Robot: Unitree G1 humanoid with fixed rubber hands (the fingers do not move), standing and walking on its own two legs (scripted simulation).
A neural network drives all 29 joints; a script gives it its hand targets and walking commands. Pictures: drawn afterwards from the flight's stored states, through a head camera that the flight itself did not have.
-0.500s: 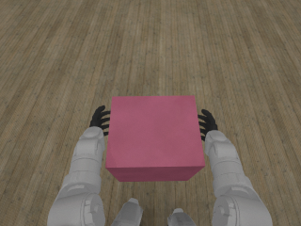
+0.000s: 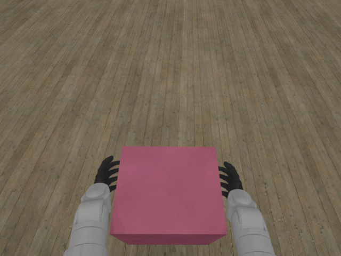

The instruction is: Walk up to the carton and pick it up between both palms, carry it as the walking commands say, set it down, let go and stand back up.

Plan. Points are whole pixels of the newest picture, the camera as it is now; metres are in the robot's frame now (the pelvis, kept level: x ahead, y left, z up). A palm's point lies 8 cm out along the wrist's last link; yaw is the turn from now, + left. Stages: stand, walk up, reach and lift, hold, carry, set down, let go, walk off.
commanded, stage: reach and lift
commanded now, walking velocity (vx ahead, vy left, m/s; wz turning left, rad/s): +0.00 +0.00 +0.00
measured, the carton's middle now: (168, 199) +0.29 +0.04 -0.10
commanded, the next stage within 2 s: hold in 1.60 s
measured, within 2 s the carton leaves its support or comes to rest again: neither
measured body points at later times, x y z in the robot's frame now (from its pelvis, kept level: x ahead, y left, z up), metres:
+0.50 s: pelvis -0.03 +0.01 +0.01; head -0.06 +0.01 +0.46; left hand +0.27 +0.21 +0.04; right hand +0.29 -0.12 +0.03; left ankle +0.02 +0.14 -0.73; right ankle -0.02 -0.12 -0.73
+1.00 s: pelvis +0.00 +0.00 +0.02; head -0.03 +0.00 +0.47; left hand +0.29 +0.18 +0.04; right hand +0.29 -0.15 +0.03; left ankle +0.02 +0.14 -0.73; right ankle -0.02 -0.12 -0.73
